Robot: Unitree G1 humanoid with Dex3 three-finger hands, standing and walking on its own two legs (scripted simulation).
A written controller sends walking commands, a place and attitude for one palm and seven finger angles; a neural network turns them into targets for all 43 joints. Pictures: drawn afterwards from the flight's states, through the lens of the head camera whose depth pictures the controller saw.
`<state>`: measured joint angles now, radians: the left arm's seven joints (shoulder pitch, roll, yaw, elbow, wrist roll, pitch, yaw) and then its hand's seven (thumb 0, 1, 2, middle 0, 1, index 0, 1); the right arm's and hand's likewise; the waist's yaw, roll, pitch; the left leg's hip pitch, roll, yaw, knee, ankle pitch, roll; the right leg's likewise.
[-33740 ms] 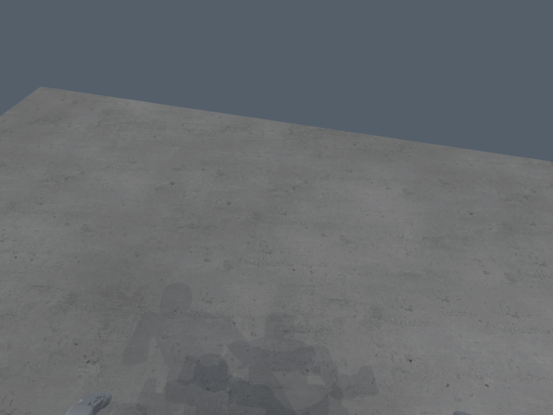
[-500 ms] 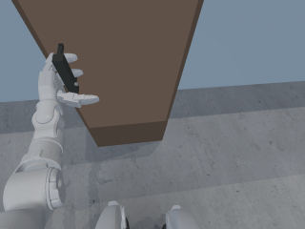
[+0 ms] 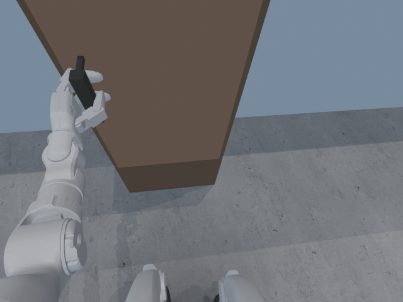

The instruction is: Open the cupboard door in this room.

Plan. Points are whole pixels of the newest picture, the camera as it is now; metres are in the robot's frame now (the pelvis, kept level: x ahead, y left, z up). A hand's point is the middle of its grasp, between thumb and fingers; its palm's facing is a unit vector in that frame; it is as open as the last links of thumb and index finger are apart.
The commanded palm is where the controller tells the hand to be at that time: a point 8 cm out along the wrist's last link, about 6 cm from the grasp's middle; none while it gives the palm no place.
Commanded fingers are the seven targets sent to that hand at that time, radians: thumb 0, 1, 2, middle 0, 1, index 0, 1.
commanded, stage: pull the door open along its arc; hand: left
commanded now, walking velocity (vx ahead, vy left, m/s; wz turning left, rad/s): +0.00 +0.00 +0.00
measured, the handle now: (89, 90) +0.52 +0.21 +0.06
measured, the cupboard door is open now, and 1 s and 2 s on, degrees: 0 35 43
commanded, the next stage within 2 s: open thumb and fingers to let go in 1.20 s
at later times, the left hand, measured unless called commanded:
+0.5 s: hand (104, 135) +0.42 +0.17 +0.06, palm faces +0.05 -1.00 +0.00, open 6.1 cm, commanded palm +0.36 +0.22 +0.06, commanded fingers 0.00 0.90 0.90 -0.40 -1.35 -0.40 -1.35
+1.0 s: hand (153, 189) +0.31 +0.07 +0.07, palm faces +0.43 -0.90 -0.01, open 6.2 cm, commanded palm +0.23 +0.10 +0.06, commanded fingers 0.00 0.90 0.90 -0.40 -1.35 -0.40 -1.35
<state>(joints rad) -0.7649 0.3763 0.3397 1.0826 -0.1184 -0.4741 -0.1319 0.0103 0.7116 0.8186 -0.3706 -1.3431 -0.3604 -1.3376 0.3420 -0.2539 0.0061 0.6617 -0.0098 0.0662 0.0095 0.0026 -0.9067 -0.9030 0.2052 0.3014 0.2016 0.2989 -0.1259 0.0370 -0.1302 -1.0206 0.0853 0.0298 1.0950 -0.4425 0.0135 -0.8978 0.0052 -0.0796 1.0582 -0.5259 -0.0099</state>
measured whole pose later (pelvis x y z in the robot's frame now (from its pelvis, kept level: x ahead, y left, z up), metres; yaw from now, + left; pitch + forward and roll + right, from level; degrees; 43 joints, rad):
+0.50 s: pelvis +0.02 +0.00 +0.02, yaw -1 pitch +18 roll -2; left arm -0.36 0.26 0.26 0.67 -0.20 -0.43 -0.14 0.01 0.69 0.72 -0.35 -1.35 -0.34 -1.35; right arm 0.35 -0.25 -0.01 0.59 0.02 0.08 0.03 0.01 -0.91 -0.90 0.20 0.30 0.20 0.30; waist -0.09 0.04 -0.15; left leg -0.88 0.09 0.06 1.01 -0.44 0.01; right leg -0.78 0.01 -0.05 0.98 -0.52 -0.01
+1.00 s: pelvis +0.02 -0.03 +0.02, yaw +3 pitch +13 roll +0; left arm 0.13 -0.10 -0.20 0.13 0.10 -0.26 0.57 0.02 0.67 0.74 -0.29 -1.31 -0.34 -1.33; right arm 0.18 -0.16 0.01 0.52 -0.07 0.03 0.04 0.01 -0.91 -0.90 0.20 0.30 0.20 0.30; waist 0.00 0.03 -0.16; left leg -0.78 0.06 0.01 1.00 -0.45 -0.03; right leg -0.66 -0.01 -0.11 1.00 -0.57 -0.04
